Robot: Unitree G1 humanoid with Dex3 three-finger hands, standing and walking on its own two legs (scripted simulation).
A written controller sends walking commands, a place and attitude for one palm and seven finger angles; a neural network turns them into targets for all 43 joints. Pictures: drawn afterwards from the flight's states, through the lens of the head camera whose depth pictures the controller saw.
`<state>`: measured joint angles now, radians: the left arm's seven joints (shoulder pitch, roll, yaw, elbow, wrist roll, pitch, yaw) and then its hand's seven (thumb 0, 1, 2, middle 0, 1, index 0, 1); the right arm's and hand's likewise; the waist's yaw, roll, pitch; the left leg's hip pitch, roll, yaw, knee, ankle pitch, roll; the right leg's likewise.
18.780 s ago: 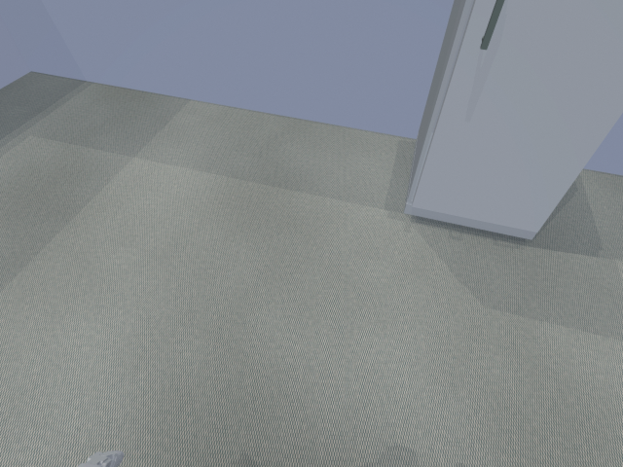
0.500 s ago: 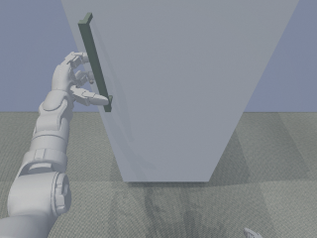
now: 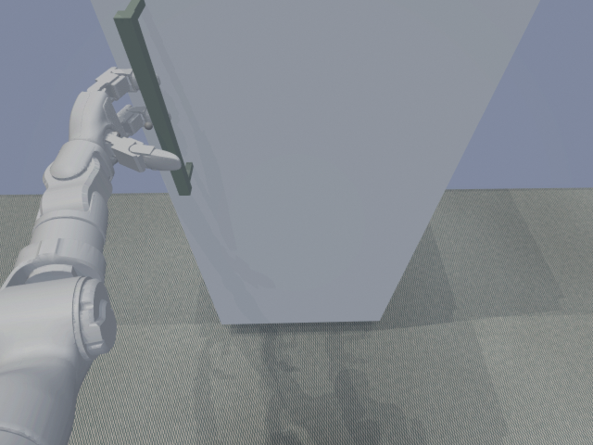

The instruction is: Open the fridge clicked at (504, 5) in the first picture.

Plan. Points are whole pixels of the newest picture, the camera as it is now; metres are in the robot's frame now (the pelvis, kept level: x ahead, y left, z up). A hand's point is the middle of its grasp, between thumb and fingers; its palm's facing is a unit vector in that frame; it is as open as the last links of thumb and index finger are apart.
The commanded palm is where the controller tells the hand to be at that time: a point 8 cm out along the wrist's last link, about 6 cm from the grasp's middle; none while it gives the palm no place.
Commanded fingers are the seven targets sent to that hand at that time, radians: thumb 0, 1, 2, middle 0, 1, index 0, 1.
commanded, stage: slide the fingers in behind the handle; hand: left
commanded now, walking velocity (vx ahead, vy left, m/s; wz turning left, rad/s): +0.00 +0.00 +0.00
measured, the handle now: (165, 113) +0.52 +0.17 +0.17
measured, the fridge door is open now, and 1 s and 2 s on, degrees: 0 0 0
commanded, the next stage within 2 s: grip the handle and tug to test in 1.76 s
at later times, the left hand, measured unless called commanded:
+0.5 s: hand (159, 135) +0.48 +0.17 +0.17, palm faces -0.01 -1.00 +0.01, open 13.9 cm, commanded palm +0.45 +0.22 +0.18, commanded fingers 0.00 -0.50 0.30 -0.30 -1.20 -0.30 -1.20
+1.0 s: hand (169, 135) +0.47 +0.15 +0.17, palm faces +0.00 -1.00 +0.01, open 14.0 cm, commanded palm +0.44 +0.20 +0.18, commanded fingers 0.00 -0.50 0.30 -0.30 -1.20 -0.30 -1.20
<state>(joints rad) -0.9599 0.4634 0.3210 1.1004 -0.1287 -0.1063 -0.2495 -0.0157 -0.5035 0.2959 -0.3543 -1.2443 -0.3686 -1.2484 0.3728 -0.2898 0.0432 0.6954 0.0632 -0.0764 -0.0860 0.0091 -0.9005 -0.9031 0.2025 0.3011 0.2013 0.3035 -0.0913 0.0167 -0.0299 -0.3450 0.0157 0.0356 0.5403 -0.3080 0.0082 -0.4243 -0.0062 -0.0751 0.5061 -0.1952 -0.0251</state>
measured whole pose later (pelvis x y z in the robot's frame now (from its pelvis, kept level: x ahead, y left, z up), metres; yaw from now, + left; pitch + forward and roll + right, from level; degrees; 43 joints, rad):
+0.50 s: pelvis +0.00 +0.01 +0.00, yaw -1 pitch +7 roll +0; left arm -0.89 0.40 0.31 1.00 -0.14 -0.10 -0.20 -0.02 -0.50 0.30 -0.31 -1.21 -0.32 -1.22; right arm 0.37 -0.28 0.04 0.68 0.06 -0.10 -0.08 0.01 -0.90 -0.90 0.20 0.30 0.20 0.30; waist -0.08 0.02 -0.04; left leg -0.36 0.01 0.05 0.55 -0.32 0.02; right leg -0.44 -0.01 -0.06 0.52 -0.20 -0.02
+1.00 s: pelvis +0.01 +0.00 +0.00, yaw +0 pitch +4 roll +0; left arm -0.80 0.30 0.24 0.82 -0.15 0.00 -0.14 -0.02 -0.50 0.30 -0.30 -1.20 -0.30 -1.20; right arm 0.29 -0.26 0.04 0.65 0.06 -0.05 -0.07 0.01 -0.90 -0.90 0.20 0.30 0.20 0.30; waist -0.04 0.02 -0.04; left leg -0.27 0.01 0.04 0.51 -0.32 0.01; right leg -0.35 -0.01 -0.07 0.49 -0.22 -0.02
